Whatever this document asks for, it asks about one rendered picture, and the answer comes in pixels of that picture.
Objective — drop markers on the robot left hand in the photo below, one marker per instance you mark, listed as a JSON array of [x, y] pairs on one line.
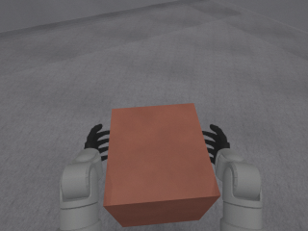
[[92, 140]]

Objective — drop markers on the robot left forearm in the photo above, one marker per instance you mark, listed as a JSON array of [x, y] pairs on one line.
[[79, 192]]

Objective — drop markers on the robot right forearm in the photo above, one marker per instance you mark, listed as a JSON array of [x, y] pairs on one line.
[[242, 193]]

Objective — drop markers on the robot right hand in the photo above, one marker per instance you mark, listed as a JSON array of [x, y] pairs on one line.
[[220, 141]]

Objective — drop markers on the carton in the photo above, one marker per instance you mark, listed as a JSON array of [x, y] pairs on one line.
[[158, 166]]

